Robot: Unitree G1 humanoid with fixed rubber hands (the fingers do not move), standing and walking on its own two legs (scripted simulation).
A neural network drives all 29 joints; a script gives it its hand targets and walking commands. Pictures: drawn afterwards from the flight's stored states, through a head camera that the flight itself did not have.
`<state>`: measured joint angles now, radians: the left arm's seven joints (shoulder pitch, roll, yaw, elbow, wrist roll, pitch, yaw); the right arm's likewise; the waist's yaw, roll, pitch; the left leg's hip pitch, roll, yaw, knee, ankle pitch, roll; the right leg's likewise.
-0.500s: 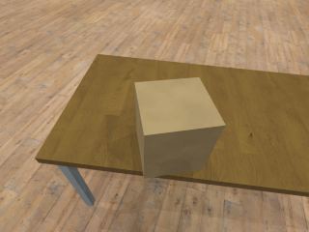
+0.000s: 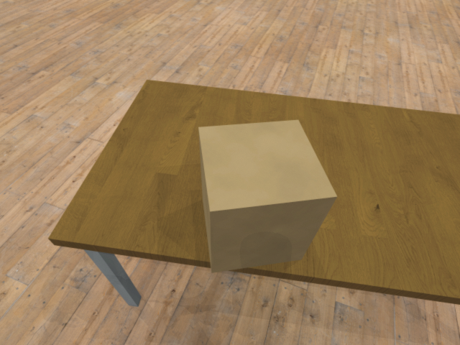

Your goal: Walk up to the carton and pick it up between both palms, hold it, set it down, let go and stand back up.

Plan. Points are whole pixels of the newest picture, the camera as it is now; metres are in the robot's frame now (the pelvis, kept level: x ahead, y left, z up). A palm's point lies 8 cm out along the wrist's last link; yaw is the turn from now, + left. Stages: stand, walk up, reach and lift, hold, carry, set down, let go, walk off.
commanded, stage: stand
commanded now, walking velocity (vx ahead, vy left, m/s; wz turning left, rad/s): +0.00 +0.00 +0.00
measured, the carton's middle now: (253, 198) +0.40 -0.04 -0.02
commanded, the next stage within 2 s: none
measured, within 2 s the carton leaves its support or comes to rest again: neither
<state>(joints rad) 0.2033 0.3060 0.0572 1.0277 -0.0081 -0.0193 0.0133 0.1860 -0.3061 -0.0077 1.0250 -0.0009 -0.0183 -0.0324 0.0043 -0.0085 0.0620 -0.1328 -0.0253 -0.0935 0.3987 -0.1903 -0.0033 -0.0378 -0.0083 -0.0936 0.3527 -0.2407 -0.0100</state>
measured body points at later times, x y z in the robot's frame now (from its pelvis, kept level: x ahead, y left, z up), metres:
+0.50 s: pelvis +0.01 +0.00 +0.00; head +0.00 +0.01 +0.45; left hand +0.06 +0.29 -0.14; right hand +0.08 -0.29 -0.13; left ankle +0.02 +0.12 -0.74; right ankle -0.03 -0.11 -0.74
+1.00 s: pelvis +0.01 +0.00 +0.00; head +0.01 +0.01 +0.45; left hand +0.06 +0.29 -0.14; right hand +0.08 -0.29 -0.13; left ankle +0.02 +0.12 -0.74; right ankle -0.03 -0.11 -0.74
